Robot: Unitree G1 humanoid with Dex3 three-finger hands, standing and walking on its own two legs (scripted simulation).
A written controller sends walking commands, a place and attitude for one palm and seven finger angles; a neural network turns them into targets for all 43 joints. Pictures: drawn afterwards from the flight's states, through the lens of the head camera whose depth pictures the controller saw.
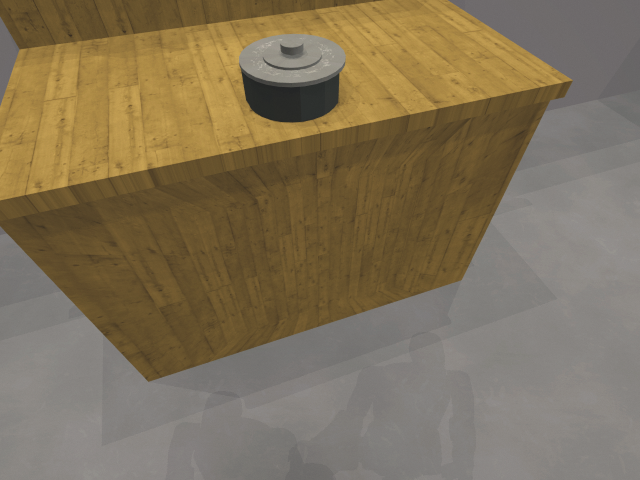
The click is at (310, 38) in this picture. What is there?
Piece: lid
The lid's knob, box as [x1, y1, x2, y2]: [280, 37, 303, 54]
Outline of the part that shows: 280,41 281,51 284,53 295,54 301,52 303,49 302,41 298,38 291,37 285,38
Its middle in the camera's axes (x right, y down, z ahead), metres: -0.06 -0.36 +0.72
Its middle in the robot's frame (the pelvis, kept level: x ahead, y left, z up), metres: +0.81 +0.10 +0.15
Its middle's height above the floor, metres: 0.93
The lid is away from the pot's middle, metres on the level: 0.00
